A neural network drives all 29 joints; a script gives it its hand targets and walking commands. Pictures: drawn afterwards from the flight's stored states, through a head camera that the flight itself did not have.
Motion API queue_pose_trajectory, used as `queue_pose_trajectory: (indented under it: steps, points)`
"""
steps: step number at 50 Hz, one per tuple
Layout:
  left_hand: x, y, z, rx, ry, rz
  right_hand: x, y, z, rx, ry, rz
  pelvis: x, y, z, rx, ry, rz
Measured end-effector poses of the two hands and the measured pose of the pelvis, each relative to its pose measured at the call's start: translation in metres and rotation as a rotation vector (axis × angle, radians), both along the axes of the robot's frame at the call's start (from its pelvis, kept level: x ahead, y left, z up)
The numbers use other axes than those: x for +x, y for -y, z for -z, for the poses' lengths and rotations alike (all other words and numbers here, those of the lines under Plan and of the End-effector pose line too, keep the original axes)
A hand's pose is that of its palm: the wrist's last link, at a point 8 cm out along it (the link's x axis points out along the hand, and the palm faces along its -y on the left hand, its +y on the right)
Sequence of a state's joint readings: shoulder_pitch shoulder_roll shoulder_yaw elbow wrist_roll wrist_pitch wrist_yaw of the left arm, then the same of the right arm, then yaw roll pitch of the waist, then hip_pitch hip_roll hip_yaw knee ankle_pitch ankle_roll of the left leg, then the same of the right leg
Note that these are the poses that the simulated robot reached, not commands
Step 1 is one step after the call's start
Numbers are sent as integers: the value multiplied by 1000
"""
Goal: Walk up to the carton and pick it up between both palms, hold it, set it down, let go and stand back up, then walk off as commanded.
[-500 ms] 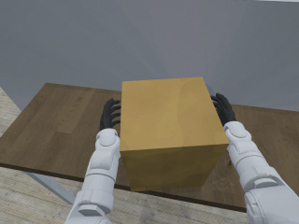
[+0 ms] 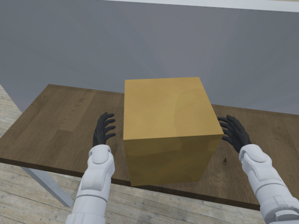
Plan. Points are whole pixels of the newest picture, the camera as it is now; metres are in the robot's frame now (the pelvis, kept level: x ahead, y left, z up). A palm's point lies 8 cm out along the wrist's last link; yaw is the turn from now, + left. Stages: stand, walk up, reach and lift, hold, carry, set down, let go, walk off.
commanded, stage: set down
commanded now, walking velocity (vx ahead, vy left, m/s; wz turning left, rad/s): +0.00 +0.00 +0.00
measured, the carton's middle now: (163, 133) +0.38 +0.02 +0.04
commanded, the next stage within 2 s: none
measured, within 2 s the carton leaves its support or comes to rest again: neither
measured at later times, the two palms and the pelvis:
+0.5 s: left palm (95, 158) +0.26 +0.18 +0.07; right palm (252, 171) +0.30 -0.22 +0.03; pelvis +0.00 +0.00 +0.00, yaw +0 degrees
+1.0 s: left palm (91, 178) +0.21 +0.18 +0.06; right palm (267, 203) +0.23 -0.23 +0.02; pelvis +0.00 +0.00 +0.00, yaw +0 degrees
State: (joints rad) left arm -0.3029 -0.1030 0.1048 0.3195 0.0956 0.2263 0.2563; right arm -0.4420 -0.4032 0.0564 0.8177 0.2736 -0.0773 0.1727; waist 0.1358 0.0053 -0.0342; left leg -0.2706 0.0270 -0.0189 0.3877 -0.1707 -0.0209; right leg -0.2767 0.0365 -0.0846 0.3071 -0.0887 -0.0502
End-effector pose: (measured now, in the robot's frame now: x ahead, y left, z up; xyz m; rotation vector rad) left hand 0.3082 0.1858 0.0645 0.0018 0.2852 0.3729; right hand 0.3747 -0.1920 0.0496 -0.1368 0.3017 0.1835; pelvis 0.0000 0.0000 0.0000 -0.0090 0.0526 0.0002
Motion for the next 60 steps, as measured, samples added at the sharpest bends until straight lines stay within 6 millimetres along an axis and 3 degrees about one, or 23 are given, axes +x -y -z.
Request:
queue_pose_trajectory:
  steps: [19,42,51,60]
  points:
    - [-35,3,-1,5,23,1,-51,20,20,-28,-36,-10,2,-1,0,-1,27,0]
    - [-93,7,-1,-7,22,-29,-123,39,24,-26,-51,7,3,-2,-1,-2,88,-1]
    - [-97,7,5,-12,-1,-25,-146,41,28,-27,-84,18,5,-3,-1,-3,90,2]
    - [-95,5,13,-20,-26,-21,-152,39,32,-25,-107,33,10,-6,-1,-4,83,12]
